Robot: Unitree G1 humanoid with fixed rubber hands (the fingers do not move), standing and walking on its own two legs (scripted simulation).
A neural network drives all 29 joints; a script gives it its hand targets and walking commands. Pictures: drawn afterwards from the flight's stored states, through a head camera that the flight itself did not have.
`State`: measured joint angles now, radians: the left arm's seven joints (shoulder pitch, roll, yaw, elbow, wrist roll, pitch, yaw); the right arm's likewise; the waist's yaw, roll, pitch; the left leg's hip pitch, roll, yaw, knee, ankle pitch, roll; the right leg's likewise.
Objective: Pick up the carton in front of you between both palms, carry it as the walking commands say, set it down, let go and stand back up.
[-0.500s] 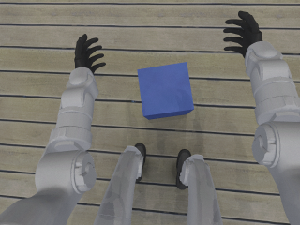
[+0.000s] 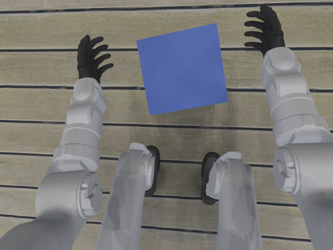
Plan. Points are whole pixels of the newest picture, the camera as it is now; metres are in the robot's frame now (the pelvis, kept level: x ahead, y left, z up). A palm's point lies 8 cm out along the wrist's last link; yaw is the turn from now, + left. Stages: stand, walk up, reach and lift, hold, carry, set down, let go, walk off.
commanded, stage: reach and lift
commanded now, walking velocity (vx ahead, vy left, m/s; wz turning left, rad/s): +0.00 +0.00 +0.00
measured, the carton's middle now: (182, 78) +0.49 +0.01 -0.38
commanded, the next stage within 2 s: none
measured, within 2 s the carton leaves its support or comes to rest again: leaves its support in 1.28 s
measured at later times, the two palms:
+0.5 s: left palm (114, 79) +0.47 +0.21 -0.31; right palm (242, 63) +0.52 -0.16 -0.32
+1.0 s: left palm (126, 76) +0.48 +0.17 -0.30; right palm (234, 63) +0.52 -0.14 -0.31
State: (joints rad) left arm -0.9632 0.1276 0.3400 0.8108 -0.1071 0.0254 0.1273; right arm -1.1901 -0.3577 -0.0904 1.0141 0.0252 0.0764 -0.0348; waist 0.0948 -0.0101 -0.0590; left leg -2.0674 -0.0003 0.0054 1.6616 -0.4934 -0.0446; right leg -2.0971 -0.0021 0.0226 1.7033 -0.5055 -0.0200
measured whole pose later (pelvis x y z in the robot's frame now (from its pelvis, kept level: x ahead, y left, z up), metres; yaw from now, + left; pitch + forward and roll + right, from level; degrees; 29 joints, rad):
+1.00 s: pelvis -0.04 +0.01 -0.13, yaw +1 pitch +38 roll +3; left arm -1.39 0.20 0.08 1.15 -0.30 -0.02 0.18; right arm -1.52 -0.41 0.12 1.29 0.23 0.00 -0.06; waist 0.08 0.03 0.32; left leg -2.27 -0.04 0.01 2.12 -0.51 -0.04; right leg -2.29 -0.03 0.03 2.16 -0.54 -0.01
